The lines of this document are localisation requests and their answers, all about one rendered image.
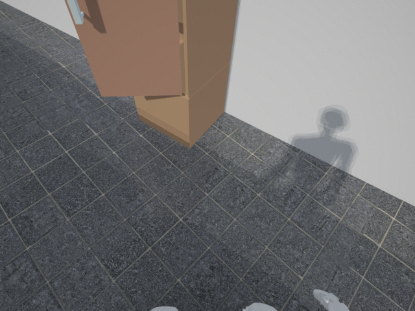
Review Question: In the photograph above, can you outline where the right robot hand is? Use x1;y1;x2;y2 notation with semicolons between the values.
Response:
313;289;349;311

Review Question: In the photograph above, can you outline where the cupboard door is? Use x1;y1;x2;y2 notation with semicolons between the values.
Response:
65;0;182;97

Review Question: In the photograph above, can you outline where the handle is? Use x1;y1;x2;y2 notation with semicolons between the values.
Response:
67;0;84;24

